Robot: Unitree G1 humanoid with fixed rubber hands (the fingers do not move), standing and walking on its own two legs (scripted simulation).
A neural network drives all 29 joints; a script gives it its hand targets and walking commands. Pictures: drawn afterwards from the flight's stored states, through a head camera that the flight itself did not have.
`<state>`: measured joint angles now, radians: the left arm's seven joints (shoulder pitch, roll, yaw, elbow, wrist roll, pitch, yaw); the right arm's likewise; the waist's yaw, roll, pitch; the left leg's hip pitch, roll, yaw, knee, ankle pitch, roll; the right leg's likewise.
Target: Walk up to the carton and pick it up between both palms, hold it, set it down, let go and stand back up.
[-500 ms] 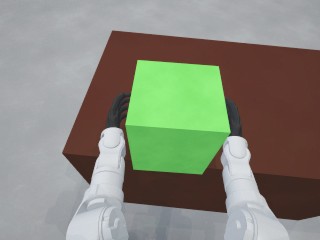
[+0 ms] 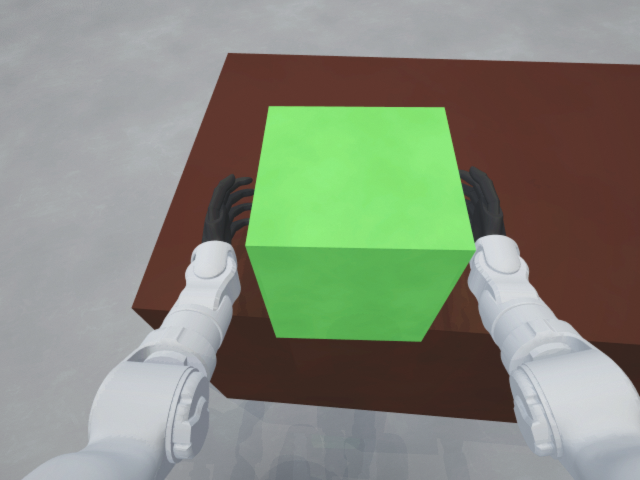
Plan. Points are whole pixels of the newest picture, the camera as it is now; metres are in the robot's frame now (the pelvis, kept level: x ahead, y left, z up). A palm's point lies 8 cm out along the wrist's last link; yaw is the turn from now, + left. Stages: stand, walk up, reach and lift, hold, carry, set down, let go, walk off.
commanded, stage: set down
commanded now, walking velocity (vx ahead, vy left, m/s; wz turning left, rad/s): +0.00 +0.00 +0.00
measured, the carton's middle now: (351, 234) +0.43 +0.00 +0.03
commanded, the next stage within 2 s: none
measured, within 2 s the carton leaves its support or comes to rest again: neither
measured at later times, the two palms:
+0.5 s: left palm (189, 191) +0.42 +0.19 +0.12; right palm (534, 192) +0.44 -0.20 +0.12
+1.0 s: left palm (133, 147) +0.40 +0.22 +0.20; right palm (576, 141) +0.43 -0.20 +0.20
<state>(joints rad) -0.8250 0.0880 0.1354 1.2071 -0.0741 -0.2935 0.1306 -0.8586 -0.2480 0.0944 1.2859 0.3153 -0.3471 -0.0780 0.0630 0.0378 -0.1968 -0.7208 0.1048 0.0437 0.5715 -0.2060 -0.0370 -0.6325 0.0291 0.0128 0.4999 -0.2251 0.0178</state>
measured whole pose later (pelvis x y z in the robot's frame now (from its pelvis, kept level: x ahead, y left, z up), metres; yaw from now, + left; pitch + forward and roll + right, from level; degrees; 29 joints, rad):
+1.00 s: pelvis -0.02 -0.02 +0.02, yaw +3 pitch +8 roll -1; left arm -0.91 0.38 0.07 0.59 -0.23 0.54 0.08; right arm -0.92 -0.44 0.08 0.79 0.48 0.30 -0.08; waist 0.01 -0.01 -0.07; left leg -0.42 0.09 0.01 0.38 -0.10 -0.05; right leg -0.35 0.02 -0.02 0.37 -0.17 0.00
